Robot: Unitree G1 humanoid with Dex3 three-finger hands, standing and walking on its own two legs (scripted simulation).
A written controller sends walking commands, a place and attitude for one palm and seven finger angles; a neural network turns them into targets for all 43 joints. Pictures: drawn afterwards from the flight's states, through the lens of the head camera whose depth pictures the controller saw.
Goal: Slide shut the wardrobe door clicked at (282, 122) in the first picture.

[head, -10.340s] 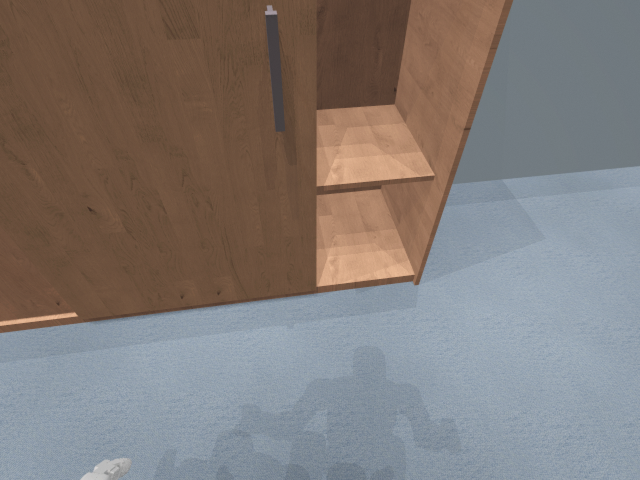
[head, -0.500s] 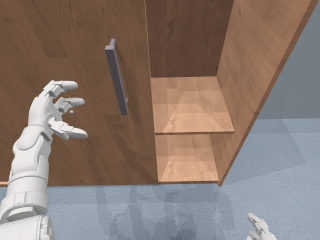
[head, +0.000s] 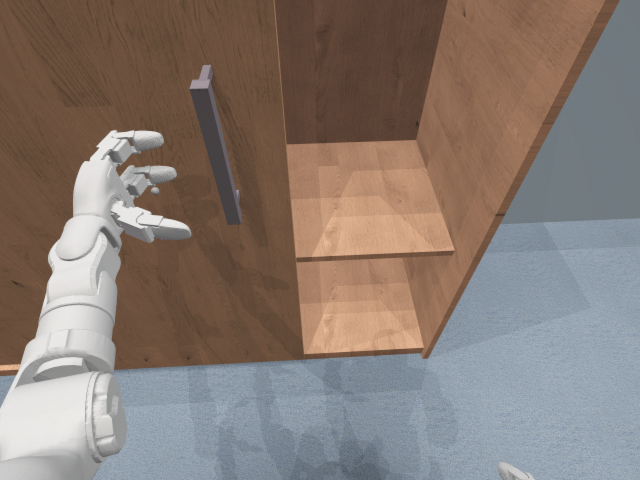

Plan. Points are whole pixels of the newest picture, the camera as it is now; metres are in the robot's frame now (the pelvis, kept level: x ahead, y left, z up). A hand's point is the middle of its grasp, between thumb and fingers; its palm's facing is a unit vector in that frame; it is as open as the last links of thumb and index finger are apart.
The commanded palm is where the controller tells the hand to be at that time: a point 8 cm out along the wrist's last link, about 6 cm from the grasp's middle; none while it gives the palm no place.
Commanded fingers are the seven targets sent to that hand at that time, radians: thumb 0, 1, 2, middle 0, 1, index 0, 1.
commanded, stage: move the hooked fingers beside the handle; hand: left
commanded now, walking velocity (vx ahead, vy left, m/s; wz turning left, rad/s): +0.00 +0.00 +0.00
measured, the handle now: (221, 153) +0.53 +0.15 +0.12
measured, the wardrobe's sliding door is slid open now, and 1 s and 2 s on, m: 0.39 0.39 0.39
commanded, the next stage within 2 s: feel for the door with the fingertips in 1.00 s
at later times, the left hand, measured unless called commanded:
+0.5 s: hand (175, 177) +0.47 +0.20 +0.13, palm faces +0.07 -1.00 -0.01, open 14.0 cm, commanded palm +0.44 +0.25 +0.13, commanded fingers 0.00 -0.50 0.30 -0.30 -1.20 -0.30 -1.20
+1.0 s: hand (180, 180) +0.47 +0.19 +0.13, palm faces +0.08 -1.00 -0.02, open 14.0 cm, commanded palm +0.44 +0.24 +0.13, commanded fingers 0.00 -0.50 0.30 -0.30 -1.20 -0.30 -1.20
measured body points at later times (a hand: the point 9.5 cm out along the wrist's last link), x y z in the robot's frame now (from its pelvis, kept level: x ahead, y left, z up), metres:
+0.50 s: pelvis +0.00 +0.00 +0.00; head +0.06 -0.01 +0.44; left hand +0.46 +0.25 +0.13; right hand +0.02 -0.27 -0.12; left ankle -0.03 +0.10 -0.73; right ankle +0.01 -0.11 -0.73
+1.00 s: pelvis +0.01 +0.00 +0.00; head +0.05 -0.01 +0.44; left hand +0.46 +0.24 +0.13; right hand +0.07 -0.26 -0.12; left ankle -0.03 +0.10 -0.73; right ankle +0.01 -0.11 -0.73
